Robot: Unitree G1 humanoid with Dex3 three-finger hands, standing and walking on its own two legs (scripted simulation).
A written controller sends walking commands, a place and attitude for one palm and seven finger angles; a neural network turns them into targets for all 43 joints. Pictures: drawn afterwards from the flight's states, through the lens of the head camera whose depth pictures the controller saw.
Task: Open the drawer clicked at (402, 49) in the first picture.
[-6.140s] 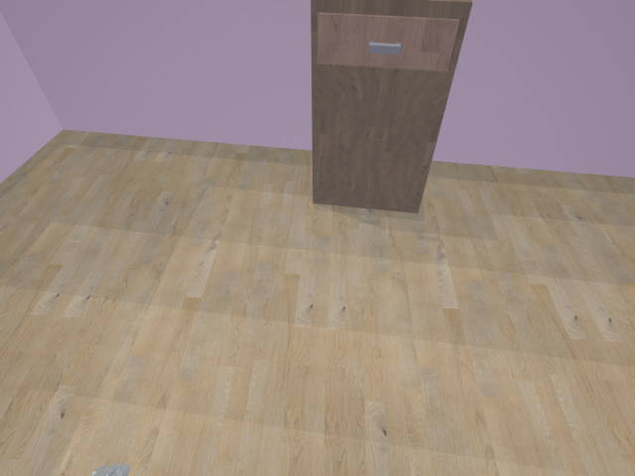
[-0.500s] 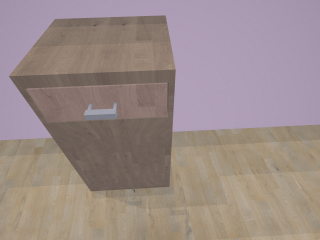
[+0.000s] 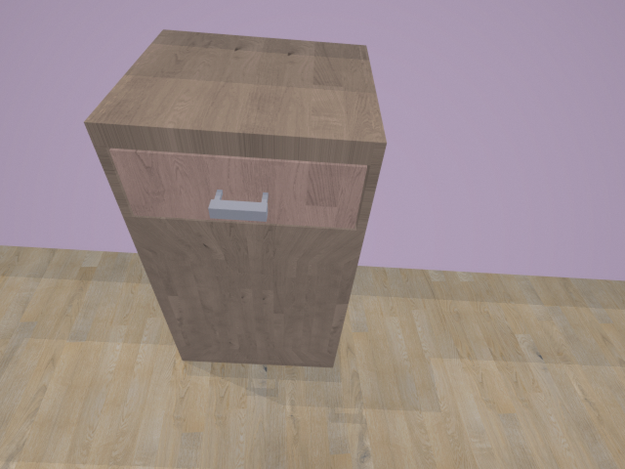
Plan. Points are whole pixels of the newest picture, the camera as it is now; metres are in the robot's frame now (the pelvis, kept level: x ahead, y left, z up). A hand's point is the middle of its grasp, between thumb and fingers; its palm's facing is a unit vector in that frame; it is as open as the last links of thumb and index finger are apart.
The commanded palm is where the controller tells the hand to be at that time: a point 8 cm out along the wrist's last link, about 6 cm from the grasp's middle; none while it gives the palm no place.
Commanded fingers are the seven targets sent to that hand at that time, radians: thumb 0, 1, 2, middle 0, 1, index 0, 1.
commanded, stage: come to a stop and stand still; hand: left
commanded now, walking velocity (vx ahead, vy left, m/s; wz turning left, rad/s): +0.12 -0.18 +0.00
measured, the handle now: (240, 203) +0.57 +0.18 -0.01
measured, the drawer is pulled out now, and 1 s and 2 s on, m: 0.00 0.00 0.00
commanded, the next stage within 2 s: look again from close up in 0.64 s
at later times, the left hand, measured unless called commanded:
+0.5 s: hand out of the picture +0.01 +0.11 -0.19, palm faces -0.01 -0.98 -0.18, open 7.3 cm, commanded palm none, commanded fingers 0.00 0.90 0.90 -0.20 -0.30 -0.20 -0.30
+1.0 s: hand out of the picture -0.03 +0.14 -0.18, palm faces +0.02 -0.98 -0.18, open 7.4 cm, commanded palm none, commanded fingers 0.00 0.90 0.90 -0.20 -0.30 -0.20 -0.30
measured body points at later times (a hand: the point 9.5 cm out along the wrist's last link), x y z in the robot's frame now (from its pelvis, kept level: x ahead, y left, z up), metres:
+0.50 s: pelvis +0.01 -0.05 -0.01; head +0.01 -0.05 +0.44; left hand +0.01 +0.16 -0.17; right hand +0.00 -0.28 -0.17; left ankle -0.02 +0.08 -0.74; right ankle -0.04 -0.12 -0.74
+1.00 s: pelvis -0.02 -0.03 +0.00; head -0.04 -0.02 +0.45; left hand -0.03 +0.19 -0.16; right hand -0.02 -0.25 -0.16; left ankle -0.02 +0.08 -0.74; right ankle -0.04 -0.12 -0.74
